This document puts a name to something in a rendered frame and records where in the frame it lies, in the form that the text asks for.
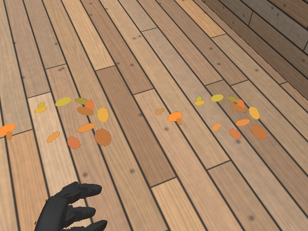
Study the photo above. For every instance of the left robot hand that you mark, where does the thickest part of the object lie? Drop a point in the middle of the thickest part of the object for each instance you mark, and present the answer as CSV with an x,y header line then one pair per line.
x,y
57,214

